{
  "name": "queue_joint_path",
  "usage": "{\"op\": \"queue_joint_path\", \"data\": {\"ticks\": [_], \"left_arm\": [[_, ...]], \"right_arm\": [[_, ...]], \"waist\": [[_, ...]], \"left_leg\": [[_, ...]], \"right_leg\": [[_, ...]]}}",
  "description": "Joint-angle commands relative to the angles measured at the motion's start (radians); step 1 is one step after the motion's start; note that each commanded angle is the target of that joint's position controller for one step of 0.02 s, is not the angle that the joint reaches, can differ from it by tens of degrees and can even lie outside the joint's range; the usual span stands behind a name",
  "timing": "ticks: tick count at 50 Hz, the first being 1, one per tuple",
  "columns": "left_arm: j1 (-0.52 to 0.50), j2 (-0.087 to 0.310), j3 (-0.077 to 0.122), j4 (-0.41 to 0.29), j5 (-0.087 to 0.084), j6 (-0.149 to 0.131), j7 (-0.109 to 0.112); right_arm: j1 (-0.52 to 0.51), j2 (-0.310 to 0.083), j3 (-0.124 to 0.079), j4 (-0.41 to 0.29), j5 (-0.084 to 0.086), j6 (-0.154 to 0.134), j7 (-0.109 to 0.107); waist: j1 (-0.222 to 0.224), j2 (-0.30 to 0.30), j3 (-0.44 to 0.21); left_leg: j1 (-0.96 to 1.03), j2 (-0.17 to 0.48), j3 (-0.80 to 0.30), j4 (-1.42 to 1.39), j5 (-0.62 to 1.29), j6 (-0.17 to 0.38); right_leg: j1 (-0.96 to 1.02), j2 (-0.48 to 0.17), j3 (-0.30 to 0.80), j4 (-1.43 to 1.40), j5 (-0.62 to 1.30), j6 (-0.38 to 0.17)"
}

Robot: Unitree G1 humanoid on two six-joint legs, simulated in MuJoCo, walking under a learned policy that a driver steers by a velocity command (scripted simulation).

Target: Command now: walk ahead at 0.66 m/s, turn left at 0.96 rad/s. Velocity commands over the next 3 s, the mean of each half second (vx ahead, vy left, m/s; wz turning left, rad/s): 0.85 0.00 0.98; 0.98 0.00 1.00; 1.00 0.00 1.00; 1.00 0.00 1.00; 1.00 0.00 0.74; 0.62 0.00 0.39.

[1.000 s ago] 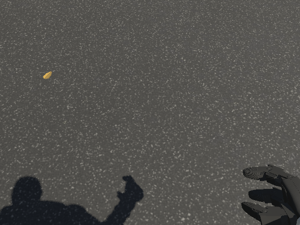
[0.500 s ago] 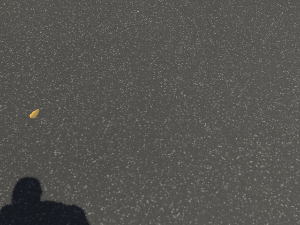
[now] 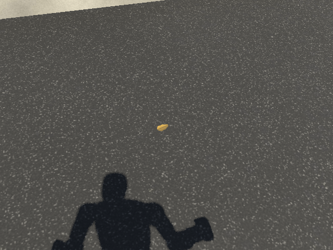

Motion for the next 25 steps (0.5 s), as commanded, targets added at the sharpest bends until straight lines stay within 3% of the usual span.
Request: {"op": "queue_joint_path", "data": {"ticks": [1, 2, 3, 4, 5, 6, 7, 9, 13, 16, 19, 21, 22, 23, 24, 25], "left_arm": [[-0.118, 0.158, 0.044, -0.085, -0.013, -0.004, -0.011], [-0.126, 0.127, 0.036, -0.086, -0.015, -0.001, -0.014], [-0.158, 0.060, 0.015, -0.100, -0.006, 0.003, -0.019], [-0.231, -0.043, -0.021, -0.183, 0.006, 0.003, -0.025], [-0.354, 0.017, -0.015, -0.254, 0.031, -0.011, -0.032], [-0.359, 0.048, -0.010, -0.263, 0.025, -0.030, -0.040], [-0.280, 0.072, -0.007, -0.223, 0.023, -0.045, -0.047], [-0.192, 0.108, 0.002, -0.165, 0.030, -0.042, -0.057], [-0.301, 0.061, -0.013, -0.188, 0.003, -0.019, -0.061], [-0.396, 0.023, -0.030, -0.217, -0.011, -0.027, -0.066], [-0.440, 0.030, -0.031, -0.247, -0.019, -0.035, -0.060], [-0.282, 0.064, -0.016, -0.206, -0.021, -0.042, -0.040], [-0.089, 0.112, 0.007, -0.153, -0.025, -0.045, -0.018], [0.148, 0.148, 0.028, -0.100, -0.022, -0.045, 0.008], [0.321, 0.235, 0.052, -0.074, 0.024, -0.058, 0.027], [0.206, 0.258, 0.051, -0.094, 0.035, -0.063, 0.014]], "right_arm": [[0.030, -0.060, -0.008, -0.049, -0.004, -0.020, -0.011], [0.154, -0.075, -0.016, 0.007, -0.010, -0.028, -0.028], [0.342, -0.140, -0.041, 0.087, -0.011, -0.041, -0.053], [0.353, -0.241, -0.050, 0.058, 0.003, -0.049, -0.071], [0.299, -0.246, -0.048, 0.012, 0.004, -0.061, -0.093], [0.270, -0.229, -0.042, 0.014, 0.001, -0.066, -0.110], [0.247, -0.203, -0.037, 0.008, -0.002, -0.074, -0.117], [0.210, -0.177, -0.024, -0.003, 0.000, -0.100, -0.119], [0.270, -0.166, -0.026, 0.035, 0.005, -0.137, -0.108], [0.297, -0.176, -0.035, 0.052, 0.008, -0.151, -0.112], [0.310, -0.190, -0.041, 0.072, 0.018, -0.160, -0.123], [0.252, -0.219, -0.047, 0.068, 0.019, -0.161, -0.124], [0.238, -0.244, -0.053, 0.073, 0.008, -0.160, -0.118], [0.190, -0.244, -0.052, 0.069, 0.002, -0.165, -0.110], [0.212, -0.084, -0.013, 0.035, 0.011, -0.178, -0.110], [0.252, -0.015, 0.018, -0.021, 0.043, -0.177, -0.107]], "waist": [[-0.077, -0.030, 0.030], [-0.129, 0.065, 0.016], [-0.222, 0.293, 0.005], [-0.213, 0.445, 0.074], [-0.224, 0.273, 0.095], [-0.186, 0.223, 0.107], [-0.140, 0.197, 0.087], [-0.086, 0.161, 0.061], [-0.088, 0.087, 0.117], [-0.112, 0.118, 0.120], [-0.115, 0.141, 0.112], [-0.032, 0.148, 0.039], [0.055, 0.121, -0.081], [0.188, 0.103, -0.192], [0.208, -0.120, -0.333], [0.083, -0.392, -0.398]], "left_leg": [[0.145, -0.043, 0.100, -0.172, 0.049, 0.050], [0.290, -0.079, 0.086, -0.235, 0.037, 0.071], [0.473, -0.014, -0.114, -0.324, -0.109, 0.129], [0.526, 0.187, -0.632, -0.426, -0.428, 0.234], [0.488, 0.273, -0.820, -0.556, -0.389, 0.288], [0.473, 0.263, -0.745, -0.553, -0.314, 0.289], [0.452, 0.213, -0.652, -0.542, -0.217, 0.273], [0.382, 0.124, -0.556, -0.575, -0.133, 0.248], [0.319, 0.064, -0.499, -0.611, 0.106, 0.252], [0.281, 0.037, -0.473, -0.582, 0.274, 0.234], [0.286, 0.083, -0.512, -0.574, 0.486, 0.210], [0.258, 0.061, -0.478, -0.445, 0.813, 0.157], [0.218, 0.024, -0.446, -0.217, 0.978, 0.130], [0.053, -0.037, -0.422, 0.072, 0.917, 0.109], [-0.179, -0.159, -0.352, 0.478, 0.398, 0.098], [-0.340, -0.210, -0.307, 0.668, -0.056, 0.095]], "right_leg": [[-0.111, -0.208, 0.124, -0.171, -0.409, -0.074], [-0.194, -0.149, 0.056, 0.004, -0.406, -0.051], [-0.394, -0.048, -0.011, 0.423, -0.366, -0.023], [-0.816, 0.081, 0.099, 0.744, -0.452, 0.026], [-0.960, 0.091, 0.308, 0.798, -0.324, 0.037], [-0.954, 0.045, 0.352, 0.778, -0.206, 0.038], [-0.879, 0.032, 0.349, 0.740, -0.124, 0.043], [-0.735, 0.031, 0.345, 0.673, -0.050, 0.055], [-0.689, 0.073, 0.324, 0.508, 0.071, 0.063], [-0.584, 0.109, 0.326, 0.334, 0.168, 0.055], [-0.437, 0.123, 0.337, 0.218, 0.215, 0.019], [-0.172, 0.171, 0.322, 0.170, 0.139, -0.013], [0.066, 0.199, 0.304, 0.202, 0.044, -0.030], [0.359, 0.141, 0.323, 0.222, -0.017, -0.043], [0.597, -0.107, 0.643, 0.121, -0.516, -0.075], [0.557, -0.304, 1.208, -0.180, -0.799, -0.112]]}}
